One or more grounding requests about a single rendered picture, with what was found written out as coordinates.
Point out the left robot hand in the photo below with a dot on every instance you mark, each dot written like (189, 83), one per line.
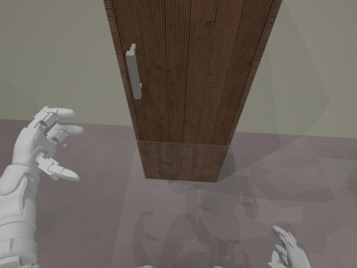
(31, 142)

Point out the left robot forearm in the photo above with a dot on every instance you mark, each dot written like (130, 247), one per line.
(18, 216)

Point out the cupboard door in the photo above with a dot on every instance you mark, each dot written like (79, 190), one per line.
(194, 60)

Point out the right robot hand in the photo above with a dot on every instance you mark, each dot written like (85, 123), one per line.
(291, 255)

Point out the handle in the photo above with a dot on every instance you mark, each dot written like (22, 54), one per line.
(133, 72)

